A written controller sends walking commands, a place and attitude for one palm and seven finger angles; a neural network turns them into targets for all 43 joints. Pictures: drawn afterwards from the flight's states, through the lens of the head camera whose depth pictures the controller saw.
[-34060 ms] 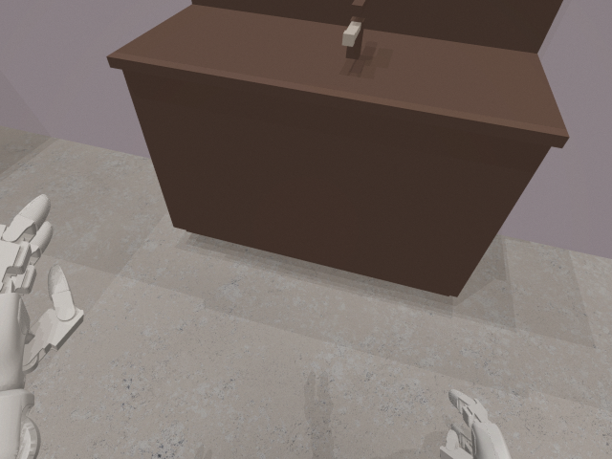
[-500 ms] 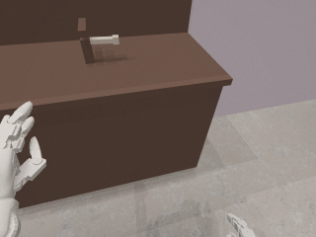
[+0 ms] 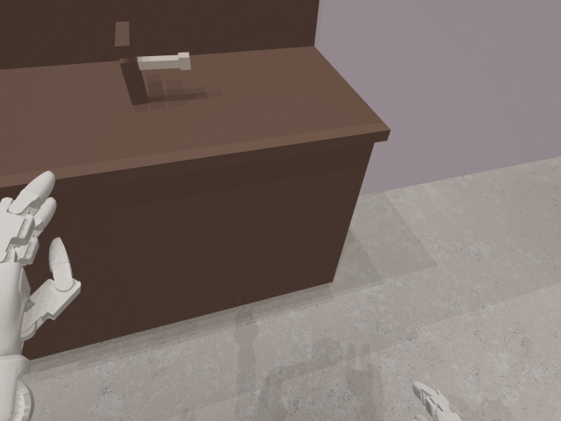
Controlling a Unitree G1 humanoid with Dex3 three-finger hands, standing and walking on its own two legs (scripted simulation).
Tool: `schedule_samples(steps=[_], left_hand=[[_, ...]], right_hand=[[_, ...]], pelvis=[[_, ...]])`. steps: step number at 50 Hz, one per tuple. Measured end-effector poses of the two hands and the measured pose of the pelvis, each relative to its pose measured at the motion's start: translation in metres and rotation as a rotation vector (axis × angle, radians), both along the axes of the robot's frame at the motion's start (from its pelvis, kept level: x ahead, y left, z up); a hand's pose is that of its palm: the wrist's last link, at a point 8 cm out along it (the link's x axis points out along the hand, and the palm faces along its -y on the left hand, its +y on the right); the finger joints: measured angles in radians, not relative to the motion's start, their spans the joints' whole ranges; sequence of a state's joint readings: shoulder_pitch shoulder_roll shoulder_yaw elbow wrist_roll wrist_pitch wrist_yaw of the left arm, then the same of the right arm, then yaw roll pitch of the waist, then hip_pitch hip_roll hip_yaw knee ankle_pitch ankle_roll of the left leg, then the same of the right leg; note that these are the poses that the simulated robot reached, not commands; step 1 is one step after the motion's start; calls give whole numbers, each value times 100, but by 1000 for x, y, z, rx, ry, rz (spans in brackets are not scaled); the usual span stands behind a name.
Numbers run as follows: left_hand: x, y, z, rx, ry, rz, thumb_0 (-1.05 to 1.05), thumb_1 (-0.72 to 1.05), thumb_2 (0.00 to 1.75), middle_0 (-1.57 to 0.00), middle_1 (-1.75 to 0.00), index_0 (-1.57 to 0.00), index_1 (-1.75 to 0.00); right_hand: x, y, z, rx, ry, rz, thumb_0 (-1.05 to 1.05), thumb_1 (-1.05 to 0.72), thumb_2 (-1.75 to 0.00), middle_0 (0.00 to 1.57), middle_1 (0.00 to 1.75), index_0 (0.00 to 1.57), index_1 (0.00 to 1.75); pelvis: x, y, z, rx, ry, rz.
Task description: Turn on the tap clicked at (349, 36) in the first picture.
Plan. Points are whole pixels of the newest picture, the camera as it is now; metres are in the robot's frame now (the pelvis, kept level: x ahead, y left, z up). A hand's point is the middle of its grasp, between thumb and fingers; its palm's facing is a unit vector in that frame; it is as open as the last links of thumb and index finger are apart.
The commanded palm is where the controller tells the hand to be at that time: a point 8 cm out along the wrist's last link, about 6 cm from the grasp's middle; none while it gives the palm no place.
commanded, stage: stand and check the lever's angle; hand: left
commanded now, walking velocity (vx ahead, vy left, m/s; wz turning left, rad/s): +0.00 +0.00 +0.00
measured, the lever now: (184, 61) +0.81 +0.26 +0.14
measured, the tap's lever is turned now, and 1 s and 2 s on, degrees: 86 86 86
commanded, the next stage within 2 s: stand and wait in 0.14 s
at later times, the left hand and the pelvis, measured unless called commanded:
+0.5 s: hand (77, 258) +0.24 +0.23 +0.18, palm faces +0.41 -0.85 -0.35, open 7.4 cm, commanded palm +0.19 +0.28 +0.19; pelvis +0.04 -0.01 +0.01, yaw +1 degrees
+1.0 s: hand (59, 270) +0.23 +0.25 +0.17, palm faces +0.41 -0.84 -0.35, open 7.4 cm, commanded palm +0.18 +0.29 +0.19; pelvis +0.02 +0.00 +0.01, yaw +1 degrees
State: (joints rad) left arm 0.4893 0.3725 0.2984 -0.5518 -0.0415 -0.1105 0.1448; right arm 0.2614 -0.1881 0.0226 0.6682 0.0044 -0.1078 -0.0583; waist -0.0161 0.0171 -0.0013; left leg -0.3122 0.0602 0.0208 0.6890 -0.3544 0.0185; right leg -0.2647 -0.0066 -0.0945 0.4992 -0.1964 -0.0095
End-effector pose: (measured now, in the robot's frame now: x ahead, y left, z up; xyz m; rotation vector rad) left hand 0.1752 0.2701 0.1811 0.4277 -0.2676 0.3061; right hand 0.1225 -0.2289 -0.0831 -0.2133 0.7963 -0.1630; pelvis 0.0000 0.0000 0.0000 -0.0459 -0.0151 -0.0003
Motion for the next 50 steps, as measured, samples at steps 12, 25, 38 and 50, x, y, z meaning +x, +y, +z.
schedule_samples(steps=[12, 25, 38, 50], left_hand=[[14, 23, -2, -26, -24, 103, 1, 89, 90, -21, -30, -21, -30], [23, 2, 9, -20, 3, 74, 1, 89, 90, -21, -30, -21, -30], [23, 11, -9, -79, 71, 106, 1, 89, 90, -21, -30, -21, -30], [11, 18, 4, -31, 37, 93, 1, 89, 90, -21, -30, -21, -30]], right_hand=[[49, -8, 14, -18, -77, -26, 2, -91, -90, 20, 30, 20, 30], [97, 9, 25, 28, -118, 75, 2, -91, -90, 20, 30, 20, 30], [83, -1, 26, -9, -82, 53, 2, -91, -90, 20, 30, 20, 30], [60, 4, 23, 0, -65, 30, 2, -91, -90, 20, 30, 20, 30]], pelvis=[[23, 1, 0, 36, -15, 9], [35, -7, 10, 24, -4, 18], [32, -3, 12, 25, -8, 16], [22, 4, 14, 27, -10, 10]])
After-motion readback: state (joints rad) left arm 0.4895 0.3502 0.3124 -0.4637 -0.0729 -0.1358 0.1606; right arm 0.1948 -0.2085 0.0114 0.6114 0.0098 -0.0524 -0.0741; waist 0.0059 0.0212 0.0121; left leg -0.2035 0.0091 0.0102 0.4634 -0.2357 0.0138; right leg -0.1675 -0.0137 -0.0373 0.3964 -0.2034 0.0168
